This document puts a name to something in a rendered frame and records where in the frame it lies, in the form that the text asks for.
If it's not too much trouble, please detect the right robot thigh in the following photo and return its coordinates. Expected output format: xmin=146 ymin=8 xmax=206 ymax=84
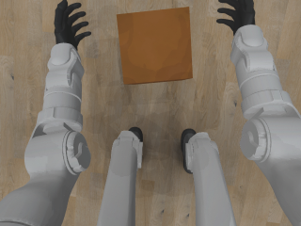
xmin=185 ymin=137 xmax=237 ymax=226

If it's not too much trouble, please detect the right robot shin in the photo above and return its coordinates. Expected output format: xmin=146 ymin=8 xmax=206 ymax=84
xmin=189 ymin=132 xmax=219 ymax=155

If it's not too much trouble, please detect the left robot upper arm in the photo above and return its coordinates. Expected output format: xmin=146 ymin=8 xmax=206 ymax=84
xmin=0 ymin=130 xmax=91 ymax=226

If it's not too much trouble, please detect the right robot forearm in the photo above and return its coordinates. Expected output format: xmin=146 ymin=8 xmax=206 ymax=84
xmin=230 ymin=24 xmax=301 ymax=120

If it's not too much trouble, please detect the left robot forearm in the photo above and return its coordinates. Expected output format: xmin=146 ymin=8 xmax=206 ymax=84
xmin=24 ymin=42 xmax=85 ymax=172

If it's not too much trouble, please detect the right robot hand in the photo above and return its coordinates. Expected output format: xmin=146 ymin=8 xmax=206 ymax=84
xmin=216 ymin=0 xmax=256 ymax=36

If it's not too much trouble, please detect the right robot upper arm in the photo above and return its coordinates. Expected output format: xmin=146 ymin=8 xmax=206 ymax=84
xmin=239 ymin=116 xmax=301 ymax=226

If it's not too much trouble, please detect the carton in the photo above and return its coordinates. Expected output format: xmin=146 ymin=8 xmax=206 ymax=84
xmin=117 ymin=7 xmax=193 ymax=85

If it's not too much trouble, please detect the left robot hand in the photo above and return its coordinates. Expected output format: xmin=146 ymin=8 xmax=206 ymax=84
xmin=54 ymin=0 xmax=91 ymax=51

